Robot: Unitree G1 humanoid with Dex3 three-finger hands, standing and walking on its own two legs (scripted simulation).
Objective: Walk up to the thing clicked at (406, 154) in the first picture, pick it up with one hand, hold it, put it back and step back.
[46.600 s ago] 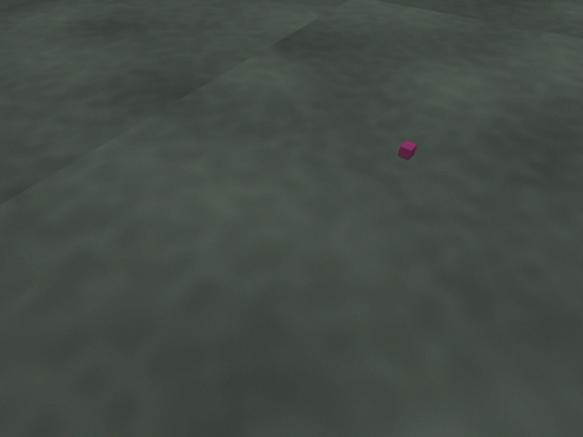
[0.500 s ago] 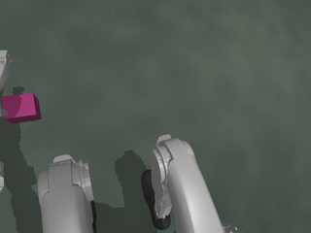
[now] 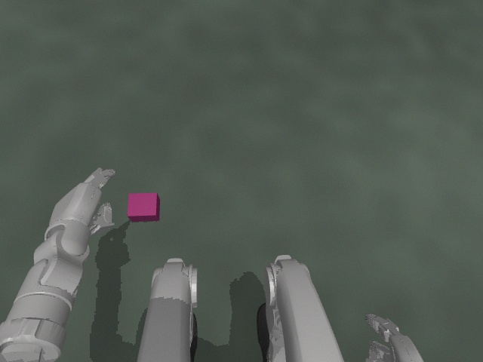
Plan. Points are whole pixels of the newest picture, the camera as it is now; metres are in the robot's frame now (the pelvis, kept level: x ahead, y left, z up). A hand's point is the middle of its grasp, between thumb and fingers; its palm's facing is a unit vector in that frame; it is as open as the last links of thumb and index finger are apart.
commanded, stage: home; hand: left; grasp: from above
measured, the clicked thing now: (144, 207) +0.50 +0.25 -0.45
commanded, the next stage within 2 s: none
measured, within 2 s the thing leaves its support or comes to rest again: neither
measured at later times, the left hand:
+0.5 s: hand (60, 275) +0.26 +0.20 +0.09, palm faces +0.10 -0.96 -0.26, open 7.4 cm
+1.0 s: hand out of the picture +0.21 +0.19 +0.19, palm faces +0.14 -0.97 -0.19, open 7.4 cm
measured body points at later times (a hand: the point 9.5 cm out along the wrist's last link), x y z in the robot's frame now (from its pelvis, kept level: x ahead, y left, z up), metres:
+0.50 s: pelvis +0.04 +0.00 +0.17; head +0.11 +0.02 +0.62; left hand +0.25 +0.25 +0.11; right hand +0.22 -0.23 +0.09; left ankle +0.07 +0.11 -0.45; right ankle +0.09 -0.13 -0.45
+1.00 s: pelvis +0.07 +0.00 +0.23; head +0.08 +0.01 +0.68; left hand +0.20 +0.24 +0.20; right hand +0.26 -0.23 +0.18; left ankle +0.07 +0.11 -0.45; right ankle +0.09 -0.13 -0.45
